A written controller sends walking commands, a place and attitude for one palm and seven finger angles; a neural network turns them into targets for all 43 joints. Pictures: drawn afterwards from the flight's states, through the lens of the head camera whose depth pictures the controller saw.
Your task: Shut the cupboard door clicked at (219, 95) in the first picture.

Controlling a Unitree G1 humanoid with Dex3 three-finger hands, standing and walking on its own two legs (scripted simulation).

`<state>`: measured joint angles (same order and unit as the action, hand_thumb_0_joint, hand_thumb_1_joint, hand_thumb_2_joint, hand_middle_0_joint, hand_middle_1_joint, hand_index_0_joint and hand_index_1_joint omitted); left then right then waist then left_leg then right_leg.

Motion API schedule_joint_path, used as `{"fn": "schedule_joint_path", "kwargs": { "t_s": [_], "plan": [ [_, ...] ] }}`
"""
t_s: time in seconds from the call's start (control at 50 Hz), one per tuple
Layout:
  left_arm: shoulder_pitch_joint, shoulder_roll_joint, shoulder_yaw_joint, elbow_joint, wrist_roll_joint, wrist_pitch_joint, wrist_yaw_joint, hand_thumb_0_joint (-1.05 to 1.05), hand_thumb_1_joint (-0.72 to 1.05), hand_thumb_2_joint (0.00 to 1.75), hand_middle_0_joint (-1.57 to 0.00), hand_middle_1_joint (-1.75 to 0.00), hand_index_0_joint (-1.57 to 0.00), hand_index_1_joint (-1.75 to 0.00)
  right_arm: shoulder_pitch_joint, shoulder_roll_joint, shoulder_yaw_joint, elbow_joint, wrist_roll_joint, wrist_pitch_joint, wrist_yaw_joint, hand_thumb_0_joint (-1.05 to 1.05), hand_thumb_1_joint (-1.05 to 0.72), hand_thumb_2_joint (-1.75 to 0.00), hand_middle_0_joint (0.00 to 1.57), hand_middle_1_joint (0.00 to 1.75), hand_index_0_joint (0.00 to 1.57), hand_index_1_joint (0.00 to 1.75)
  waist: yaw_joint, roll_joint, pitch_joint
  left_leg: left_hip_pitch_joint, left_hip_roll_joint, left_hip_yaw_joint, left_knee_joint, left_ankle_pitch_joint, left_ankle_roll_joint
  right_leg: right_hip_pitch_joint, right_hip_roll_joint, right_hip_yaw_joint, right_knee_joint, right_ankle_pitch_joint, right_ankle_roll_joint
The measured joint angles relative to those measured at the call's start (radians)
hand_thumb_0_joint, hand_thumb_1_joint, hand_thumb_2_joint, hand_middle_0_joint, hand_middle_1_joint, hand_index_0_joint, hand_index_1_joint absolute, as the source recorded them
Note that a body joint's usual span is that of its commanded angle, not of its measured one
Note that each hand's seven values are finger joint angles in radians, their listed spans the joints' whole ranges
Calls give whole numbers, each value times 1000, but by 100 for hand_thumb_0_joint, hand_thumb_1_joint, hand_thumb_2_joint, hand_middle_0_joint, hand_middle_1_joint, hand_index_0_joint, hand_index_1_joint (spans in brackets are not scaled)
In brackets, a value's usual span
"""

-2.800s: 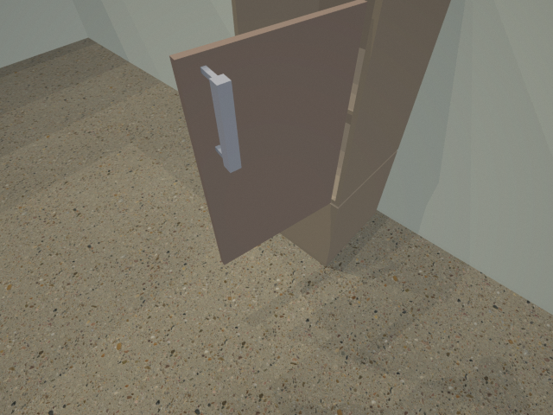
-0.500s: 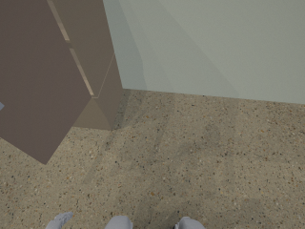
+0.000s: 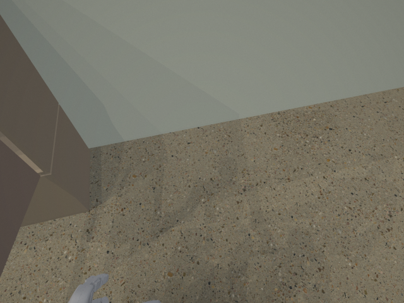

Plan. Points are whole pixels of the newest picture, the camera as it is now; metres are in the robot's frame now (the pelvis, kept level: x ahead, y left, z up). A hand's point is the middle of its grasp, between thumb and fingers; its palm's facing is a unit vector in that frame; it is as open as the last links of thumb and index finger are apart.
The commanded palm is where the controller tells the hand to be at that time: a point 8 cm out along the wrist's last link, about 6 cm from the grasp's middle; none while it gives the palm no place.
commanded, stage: walk to a spot facing it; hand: left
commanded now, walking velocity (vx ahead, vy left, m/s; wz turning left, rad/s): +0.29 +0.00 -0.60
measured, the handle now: out of the picture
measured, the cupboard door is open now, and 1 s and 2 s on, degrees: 78 78 78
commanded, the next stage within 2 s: turn to face it in 1.06 s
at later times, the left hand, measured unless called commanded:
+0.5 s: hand (145, 241) +0.26 +0.16 -0.15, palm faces -0.28 -0.94 -0.16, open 7.4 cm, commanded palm none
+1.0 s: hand (205, 176) +0.46 +0.01 -0.16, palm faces -0.44 -0.88 -0.18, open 7.2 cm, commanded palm none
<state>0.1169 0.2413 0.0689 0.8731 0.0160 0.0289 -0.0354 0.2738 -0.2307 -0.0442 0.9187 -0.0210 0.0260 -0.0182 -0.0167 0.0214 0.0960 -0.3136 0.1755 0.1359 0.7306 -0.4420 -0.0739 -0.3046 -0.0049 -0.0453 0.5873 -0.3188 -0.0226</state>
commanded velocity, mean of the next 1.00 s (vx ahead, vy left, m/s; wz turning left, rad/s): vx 0.34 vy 0.00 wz -0.42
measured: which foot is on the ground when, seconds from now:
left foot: up 0.00-0.26, down 0.28-0.64, up 0.66-1.00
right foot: down 0.00-0.28, up 0.30-0.62, down 0.64-1.00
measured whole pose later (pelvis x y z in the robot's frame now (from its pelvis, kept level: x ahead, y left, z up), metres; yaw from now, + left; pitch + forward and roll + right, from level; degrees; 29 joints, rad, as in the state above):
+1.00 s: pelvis +0.33 -0.13 +0.01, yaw -29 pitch +1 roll -1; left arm 0.22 0.20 0.07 1.03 0.01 -0.04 -0.02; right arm 0.16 -0.18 -0.04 0.96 -0.03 -0.04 0.02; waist 0.00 -0.02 0.08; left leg -0.40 0.09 0.09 0.56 -0.21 -0.04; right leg -0.14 0.04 -0.04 0.44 -0.33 -0.04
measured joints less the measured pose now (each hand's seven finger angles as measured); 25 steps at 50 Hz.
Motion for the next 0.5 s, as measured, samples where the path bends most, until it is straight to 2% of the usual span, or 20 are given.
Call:
{"fn": "schedule_joint_path", "kwargs": {
  "t_s": [0.04, 0.1, 0.2, 0.28, 0.3, 0.34, 0.4, 0.44, 0.5],
  "plan": [
    [2, -16, -4, 13, -1, -9, 14, 1, 90, 90, -20, -30, -20, -30, -32, -15, -8, 15, 4, 23, 2, 1, -90, -90, 21, 30, 20, 30, -4, 20, 20, -73, -28, -68, 193, -80, 4, -1, 16, 12, 27, -9, -6],
    [34, -30, -5, 29, 2, -17, 28, 1, 90, 90, -20, -30, -20, -30, -70, -19, -17, 19, 4, 27, 11, 1, -90, -90, 20, 30, 20, 30, 0, 10, 28, -149, -67, -88, 308, -34, 0, 34, 22, 47, -29, 11, -3],
    [101, -33, -3, 72, 9, -22, 20, 1, 90, 90, -20, -30, -20, -30, -111, -2, -23, -12, 5, 1, 28, 1, -90, -90, 20, 30, 20, 30, 21, -36, 10, -140, -109, -71, 125, 37, 2, 80, 21, 118, -106, 34, -3],
    [157, -33, 6, 100, 5, -16, 10, 1, 90, 90, -20, -30, -20, -30, -118, 1, -13, -37, 5, -43, 24, 1, -90, -90, 20, 30, 20, 30, 38, -46, -18, -19, -130, -63, -160, 78, 22, 74, 41, 172, -53, -23, 8],
    [166, -36, 8, 105, 2, -10, 8, 1, 90, 90, -20, -30, -20, -30, -114, -4, -10, -44, -2, -61, 18, 1, -90, -90, 20, 30, 20, 30, 35, -31, -27, -13, -118, -66, -187, 156, 43, 40, 55, 160, 38, -91, 7],
    [158, -25, 15, 117, 5, 1, 1, 1, 90, 90, -20, -30, -20, -30, -105, 9, -3, -43, -12, -83, 6, 0, -90, -90, 20, 30, 20, 30, 34, -45, -18, -1, -108, -37, -143, 161, 67, -46, 39, 117, 282, -166, 7],
    [120, -8, 27, 119, 15, 6, -12, 1, 90, 90, -20, -30, -20, -30, -51, 34, 9, -28, -16, -95, 1, 0, -90, -90, 20, 30, 20, 30, 35, -66, -18, 70, -97, 1, -199, 126, 63, -173, -9, 52, 524, -86, 20],
    [86, -7, 28, 103, 16, 4, -22, 1, 90, 90, -19, -30, -20, -30, -13, 44, 15, -4, -15, -98, -4, 0, -90, -90, 20, 30, 20, 30, 37, -63, -14, 125, -85, 23, -262, 137, 48, -232, -40, 18, 543, -28, 31],
    [35, -12, 22, 77, 13, 1, -31, 1, 91, 90, -19, -30, -19, -30, 42, 49, 17, 36, -16, -94, -3, 0, -90, -90, 20, 30, 20, 30, 27, -45, -10, 197, -63, 61, -327, 133, 36, -271, -65, -20, 414, 21, 34]
  ]
}}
